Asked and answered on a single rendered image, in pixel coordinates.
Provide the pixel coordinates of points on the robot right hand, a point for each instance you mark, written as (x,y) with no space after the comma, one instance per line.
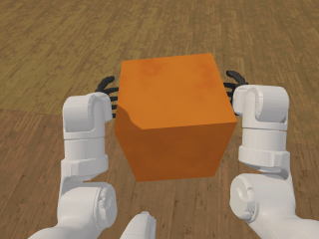
(233,86)

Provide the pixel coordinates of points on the robot right upper arm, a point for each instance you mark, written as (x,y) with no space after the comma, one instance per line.
(267,204)

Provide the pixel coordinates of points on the carton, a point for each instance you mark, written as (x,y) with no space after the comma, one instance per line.
(174,119)

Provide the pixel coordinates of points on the robot right forearm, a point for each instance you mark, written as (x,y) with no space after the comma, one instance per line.
(264,112)

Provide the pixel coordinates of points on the robot left upper arm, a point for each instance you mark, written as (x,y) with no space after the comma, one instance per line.
(85,210)

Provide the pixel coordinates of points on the robot left hand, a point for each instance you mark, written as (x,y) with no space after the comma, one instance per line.
(101,89)

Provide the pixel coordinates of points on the robot left forearm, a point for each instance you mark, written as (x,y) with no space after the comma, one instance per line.
(84,119)

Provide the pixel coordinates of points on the left robot thigh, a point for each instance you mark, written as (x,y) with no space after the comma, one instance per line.
(142,226)

